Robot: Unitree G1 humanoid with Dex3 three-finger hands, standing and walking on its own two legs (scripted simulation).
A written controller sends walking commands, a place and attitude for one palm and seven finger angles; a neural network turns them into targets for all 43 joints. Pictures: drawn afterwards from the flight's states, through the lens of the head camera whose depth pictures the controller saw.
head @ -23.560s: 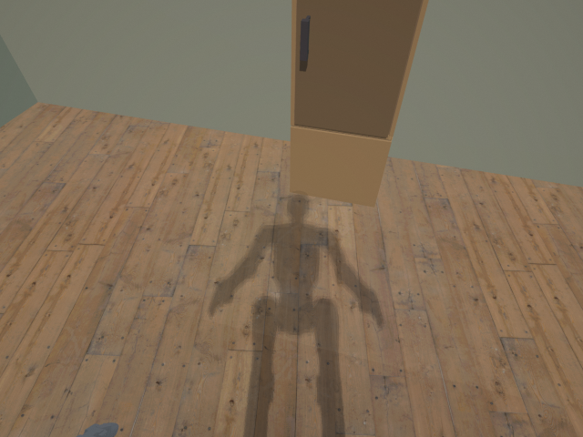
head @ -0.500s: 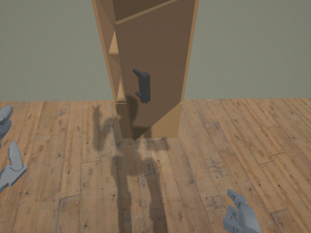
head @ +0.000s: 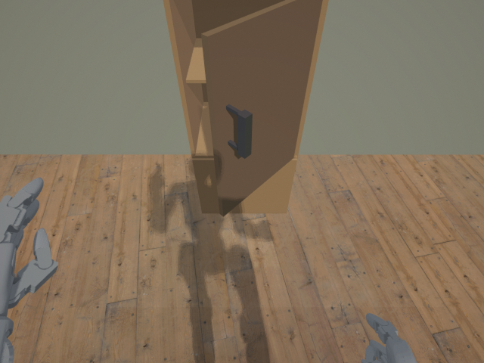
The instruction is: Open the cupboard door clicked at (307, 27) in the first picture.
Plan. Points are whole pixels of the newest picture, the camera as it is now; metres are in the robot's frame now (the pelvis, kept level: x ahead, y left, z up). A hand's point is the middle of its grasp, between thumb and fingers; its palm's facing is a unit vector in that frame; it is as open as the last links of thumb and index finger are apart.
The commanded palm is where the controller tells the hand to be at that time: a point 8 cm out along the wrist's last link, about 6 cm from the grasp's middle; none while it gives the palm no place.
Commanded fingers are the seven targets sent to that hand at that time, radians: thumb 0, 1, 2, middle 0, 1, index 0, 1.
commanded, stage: let the arm hang, fingers relaxed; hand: left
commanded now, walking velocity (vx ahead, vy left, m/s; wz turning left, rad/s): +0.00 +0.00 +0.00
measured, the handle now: (238, 131) +0.63 +0.05 +0.01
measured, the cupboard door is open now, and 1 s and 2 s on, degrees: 46 46 46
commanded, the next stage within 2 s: look to check the result in 1.06 s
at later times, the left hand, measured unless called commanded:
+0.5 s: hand out of the picture -0.09 +0.17 -0.17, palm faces +0.04 -0.98 -0.19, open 7.3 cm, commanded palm none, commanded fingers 0.00 0.90 0.90 -0.20 -0.30 -0.20 -0.30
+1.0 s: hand out of the picture +0.00 +0.15 -0.17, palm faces +0.03 -0.98 -0.19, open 7.3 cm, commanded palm none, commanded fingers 0.00 0.90 0.90 -0.20 -0.30 -0.20 -0.30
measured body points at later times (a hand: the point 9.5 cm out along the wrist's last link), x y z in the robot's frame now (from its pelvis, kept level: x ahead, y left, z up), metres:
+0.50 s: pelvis -0.01 -0.01 +0.00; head +0.02 -0.01 +0.45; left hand -0.09 +0.22 -0.15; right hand -0.04 -0.23 -0.16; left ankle +0.04 +0.10 -0.74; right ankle -0.04 -0.09 -0.74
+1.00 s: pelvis +0.00 -0.02 +0.00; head +0.01 -0.03 +0.45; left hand -0.01 +0.20 -0.16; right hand -0.02 -0.22 -0.17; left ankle +0.04 +0.10 -0.74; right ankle -0.04 -0.09 -0.74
